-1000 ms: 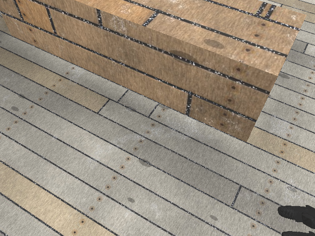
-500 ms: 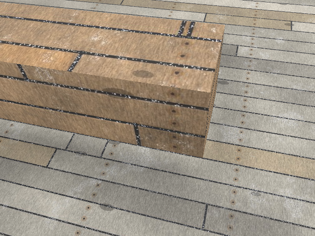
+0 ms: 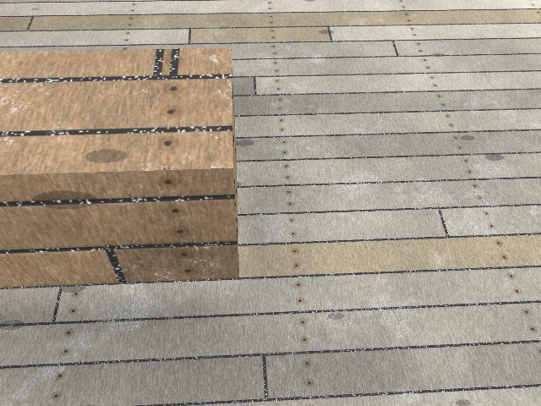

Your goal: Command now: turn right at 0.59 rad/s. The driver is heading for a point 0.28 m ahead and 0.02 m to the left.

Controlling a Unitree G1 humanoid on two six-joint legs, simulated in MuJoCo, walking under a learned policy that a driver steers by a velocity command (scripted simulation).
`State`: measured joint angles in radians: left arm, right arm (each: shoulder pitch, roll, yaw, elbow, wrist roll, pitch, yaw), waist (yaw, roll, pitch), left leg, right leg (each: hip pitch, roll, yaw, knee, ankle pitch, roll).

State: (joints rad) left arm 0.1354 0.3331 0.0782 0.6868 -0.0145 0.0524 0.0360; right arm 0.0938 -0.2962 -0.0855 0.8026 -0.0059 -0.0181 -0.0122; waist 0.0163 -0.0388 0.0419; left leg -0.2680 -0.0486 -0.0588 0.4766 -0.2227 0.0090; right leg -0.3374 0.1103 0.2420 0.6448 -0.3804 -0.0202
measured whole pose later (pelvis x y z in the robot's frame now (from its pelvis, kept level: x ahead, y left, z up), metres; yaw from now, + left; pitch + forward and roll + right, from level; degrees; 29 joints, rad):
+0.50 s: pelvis +0.00 -0.03 +0.00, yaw -4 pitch -1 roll +0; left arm 0.15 0.25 0.02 0.74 0.03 0.02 0.01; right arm 0.18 -0.30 -0.03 0.90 0.00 0.00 -0.01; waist -0.04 0.03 0.04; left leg -0.20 0.06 -0.03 0.48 -0.26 -0.06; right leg -0.19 0.03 0.01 0.48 -0.28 -0.02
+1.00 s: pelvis +0.08 +0.05 +0.01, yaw +9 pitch +1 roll -2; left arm 0.20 0.32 0.07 0.78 -0.01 -0.05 0.01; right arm 0.21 -0.29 -0.04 0.83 0.01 -0.03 0.01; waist -0.01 -0.04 0.05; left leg -0.24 -0.01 0.04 0.48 -0.25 0.06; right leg -0.44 -0.05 -0.03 1.09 -0.45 0.04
